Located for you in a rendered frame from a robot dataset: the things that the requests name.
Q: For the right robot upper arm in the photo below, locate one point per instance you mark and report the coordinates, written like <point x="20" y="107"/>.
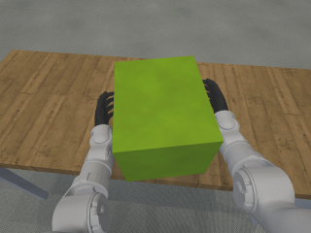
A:
<point x="267" y="194"/>

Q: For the left robot upper arm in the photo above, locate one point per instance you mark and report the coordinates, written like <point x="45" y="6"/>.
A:
<point x="82" y="213"/>

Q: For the carton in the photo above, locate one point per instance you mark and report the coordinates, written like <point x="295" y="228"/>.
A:
<point x="163" y="122"/>

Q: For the robot right hand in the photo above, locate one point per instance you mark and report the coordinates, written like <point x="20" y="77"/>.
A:
<point x="217" y="99"/>

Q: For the robot right forearm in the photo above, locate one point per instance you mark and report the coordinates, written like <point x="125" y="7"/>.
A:
<point x="235" y="149"/>

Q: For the robot left hand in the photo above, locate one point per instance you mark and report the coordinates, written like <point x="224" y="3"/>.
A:
<point x="101" y="115"/>

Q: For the robot left forearm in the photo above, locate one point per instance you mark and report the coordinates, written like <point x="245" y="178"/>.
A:
<point x="98" y="166"/>

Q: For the table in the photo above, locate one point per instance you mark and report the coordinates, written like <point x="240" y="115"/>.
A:
<point x="47" y="111"/>

